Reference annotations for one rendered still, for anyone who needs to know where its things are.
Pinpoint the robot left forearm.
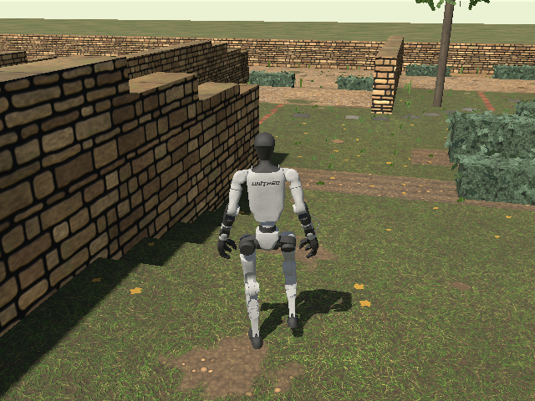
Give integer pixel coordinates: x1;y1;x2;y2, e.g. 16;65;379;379
219;204;235;241

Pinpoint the robot right forearm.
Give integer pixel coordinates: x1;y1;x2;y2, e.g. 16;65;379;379
298;202;316;240

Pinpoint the humanoid robot head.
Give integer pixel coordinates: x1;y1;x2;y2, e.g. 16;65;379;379
251;132;280;173

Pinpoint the right robot upper arm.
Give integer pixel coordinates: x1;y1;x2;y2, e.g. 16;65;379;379
283;168;307;215

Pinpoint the left robot upper arm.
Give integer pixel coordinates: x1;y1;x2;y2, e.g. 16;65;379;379
227;170;248;216

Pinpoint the left robot hand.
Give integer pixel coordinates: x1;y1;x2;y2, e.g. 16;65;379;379
217;239;237;259

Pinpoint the right robot hand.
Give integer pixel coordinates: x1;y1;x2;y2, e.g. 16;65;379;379
299;237;318;258

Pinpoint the right robot foot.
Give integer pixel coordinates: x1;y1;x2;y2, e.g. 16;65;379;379
287;314;299;328

